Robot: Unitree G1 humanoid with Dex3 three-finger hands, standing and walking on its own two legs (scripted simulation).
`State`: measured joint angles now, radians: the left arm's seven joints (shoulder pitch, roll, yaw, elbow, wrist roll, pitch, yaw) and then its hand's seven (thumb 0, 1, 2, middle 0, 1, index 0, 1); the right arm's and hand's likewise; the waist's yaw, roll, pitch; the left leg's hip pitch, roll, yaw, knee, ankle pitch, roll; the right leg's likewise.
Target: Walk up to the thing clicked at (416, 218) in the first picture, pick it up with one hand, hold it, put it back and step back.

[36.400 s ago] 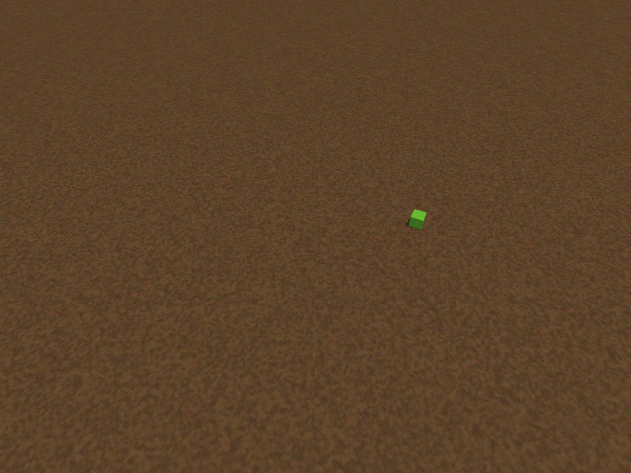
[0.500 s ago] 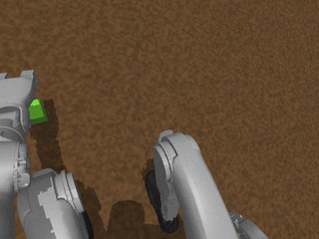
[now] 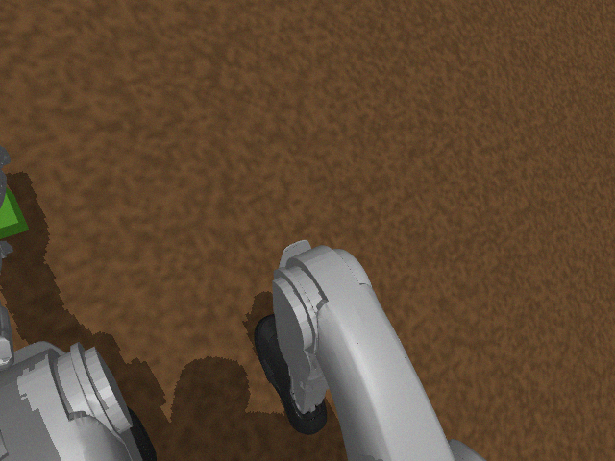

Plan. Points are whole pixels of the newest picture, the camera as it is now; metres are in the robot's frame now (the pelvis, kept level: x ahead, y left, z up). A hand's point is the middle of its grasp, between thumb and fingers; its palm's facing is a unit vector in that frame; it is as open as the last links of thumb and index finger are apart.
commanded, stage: rest palm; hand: left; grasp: from above
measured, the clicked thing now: out of the picture +0.48 +0.23 -0.27
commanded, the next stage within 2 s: close in 0.26 s
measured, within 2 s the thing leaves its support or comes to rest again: neither
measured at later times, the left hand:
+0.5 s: hand out of the picture +0.47 +0.23 -0.25, palm faces -0.44 -0.11 -0.89, open 11.0 cm
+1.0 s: hand out of the picture +0.47 +0.24 -0.24, palm faces -0.46 -0.12 -0.88, open 8.9 cm
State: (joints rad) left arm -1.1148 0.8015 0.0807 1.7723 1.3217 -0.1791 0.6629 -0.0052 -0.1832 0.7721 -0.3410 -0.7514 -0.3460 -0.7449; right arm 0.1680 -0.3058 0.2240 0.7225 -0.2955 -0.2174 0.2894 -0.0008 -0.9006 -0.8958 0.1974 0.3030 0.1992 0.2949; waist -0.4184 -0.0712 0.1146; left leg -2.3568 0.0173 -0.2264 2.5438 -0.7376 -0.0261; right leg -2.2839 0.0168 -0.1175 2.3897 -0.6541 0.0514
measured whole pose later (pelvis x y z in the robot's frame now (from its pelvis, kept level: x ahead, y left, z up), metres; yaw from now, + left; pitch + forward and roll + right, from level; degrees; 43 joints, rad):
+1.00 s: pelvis -0.01 +0.00 +0.01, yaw -2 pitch +28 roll -13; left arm -1.13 0.87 0.03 1.78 1.26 -0.16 0.64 0.00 0.25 0.35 -0.70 -0.44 -0.72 -0.42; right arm 0.15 -0.34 0.28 0.68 -0.27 -0.29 0.33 0.00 -0.91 -0.90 0.20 0.30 0.20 0.29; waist -0.44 -0.11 0.17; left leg -2.33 0.02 -0.26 2.54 -0.73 -0.01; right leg -2.24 0.03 -0.14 2.35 -0.63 0.07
